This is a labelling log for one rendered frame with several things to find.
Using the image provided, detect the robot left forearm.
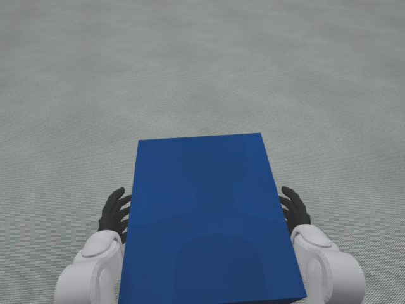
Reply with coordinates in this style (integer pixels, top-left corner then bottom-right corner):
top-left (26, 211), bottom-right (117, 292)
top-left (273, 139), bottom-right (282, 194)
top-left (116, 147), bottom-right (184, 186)
top-left (54, 230), bottom-right (124, 304)

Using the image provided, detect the left robot hand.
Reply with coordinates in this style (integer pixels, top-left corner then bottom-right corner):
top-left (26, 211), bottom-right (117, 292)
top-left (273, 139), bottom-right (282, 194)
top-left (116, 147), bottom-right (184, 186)
top-left (98, 187), bottom-right (132, 244)

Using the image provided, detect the carton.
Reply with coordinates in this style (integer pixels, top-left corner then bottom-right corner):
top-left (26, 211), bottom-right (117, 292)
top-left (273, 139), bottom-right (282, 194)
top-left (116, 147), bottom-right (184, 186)
top-left (118, 133), bottom-right (307, 304)

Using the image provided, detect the right robot hand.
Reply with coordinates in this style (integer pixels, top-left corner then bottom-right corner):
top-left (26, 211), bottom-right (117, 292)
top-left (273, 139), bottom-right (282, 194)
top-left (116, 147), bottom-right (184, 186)
top-left (279, 186), bottom-right (311, 237)

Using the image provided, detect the robot right forearm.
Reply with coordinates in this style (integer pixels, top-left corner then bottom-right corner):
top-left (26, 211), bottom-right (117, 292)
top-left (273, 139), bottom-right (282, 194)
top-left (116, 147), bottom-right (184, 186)
top-left (290, 224), bottom-right (366, 304)

